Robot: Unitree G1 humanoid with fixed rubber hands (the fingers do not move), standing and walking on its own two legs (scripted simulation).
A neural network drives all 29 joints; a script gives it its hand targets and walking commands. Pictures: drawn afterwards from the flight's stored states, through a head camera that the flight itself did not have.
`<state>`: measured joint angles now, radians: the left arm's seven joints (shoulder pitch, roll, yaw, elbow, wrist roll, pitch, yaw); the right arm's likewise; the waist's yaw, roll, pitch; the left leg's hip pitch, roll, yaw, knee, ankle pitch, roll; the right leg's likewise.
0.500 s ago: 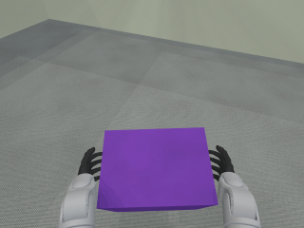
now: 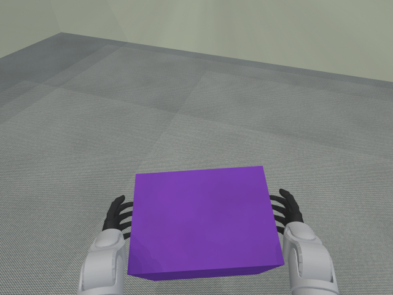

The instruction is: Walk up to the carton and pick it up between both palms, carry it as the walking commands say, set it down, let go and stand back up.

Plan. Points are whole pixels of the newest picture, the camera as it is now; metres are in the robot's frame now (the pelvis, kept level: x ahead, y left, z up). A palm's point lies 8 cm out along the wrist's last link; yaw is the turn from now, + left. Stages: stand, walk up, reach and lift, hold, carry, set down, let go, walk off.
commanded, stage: carry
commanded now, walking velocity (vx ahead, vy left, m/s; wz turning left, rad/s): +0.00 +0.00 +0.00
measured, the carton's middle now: (202, 229) +0.32 -0.01 -0.07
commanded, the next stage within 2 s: none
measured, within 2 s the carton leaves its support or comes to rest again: neither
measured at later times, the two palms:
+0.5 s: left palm (113, 233) +0.26 +0.17 +0.04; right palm (293, 230) +0.26 -0.18 +0.04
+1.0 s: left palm (101, 236) +0.23 +0.18 +0.08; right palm (301, 225) +0.24 -0.18 +0.09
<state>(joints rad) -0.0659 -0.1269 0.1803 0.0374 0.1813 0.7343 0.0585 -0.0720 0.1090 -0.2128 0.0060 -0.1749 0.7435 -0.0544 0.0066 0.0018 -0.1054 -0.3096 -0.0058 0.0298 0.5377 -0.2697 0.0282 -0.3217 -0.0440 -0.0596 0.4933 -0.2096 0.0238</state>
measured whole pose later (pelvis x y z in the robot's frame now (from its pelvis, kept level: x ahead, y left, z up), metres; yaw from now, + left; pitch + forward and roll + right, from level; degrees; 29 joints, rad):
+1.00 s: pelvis -0.02 +0.00 +0.00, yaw +0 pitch +3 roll -1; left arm 0.02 -0.13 0.13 -0.36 0.06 0.90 0.13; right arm 0.00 0.13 -0.17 -0.37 -0.06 0.90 -0.13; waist 0.01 -0.01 -0.08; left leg -0.34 0.00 0.02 0.53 -0.30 0.03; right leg -0.34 -0.04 -0.07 0.46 -0.22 0.01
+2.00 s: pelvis +0.42 +0.08 +0.01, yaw +0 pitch +0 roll -2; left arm 0.01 -0.13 0.11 -0.52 0.12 1.21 0.12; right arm 0.03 0.13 -0.14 -0.52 -0.10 1.17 -0.13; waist 0.00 -0.04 0.00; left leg -0.11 0.01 0.18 0.40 -0.29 0.07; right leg -0.49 -0.08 -0.10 0.64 -0.21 0.03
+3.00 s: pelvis +0.65 +0.19 +0.00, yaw +3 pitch +3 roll -2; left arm -0.05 -0.13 0.13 -0.23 0.18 1.09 0.08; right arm -0.02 0.12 -0.17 -0.25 -0.18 1.08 -0.09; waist -0.01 0.00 -0.15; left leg -0.14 -0.07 0.14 0.45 -0.37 0.06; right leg -0.29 -0.02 -0.14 0.48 -0.23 -0.01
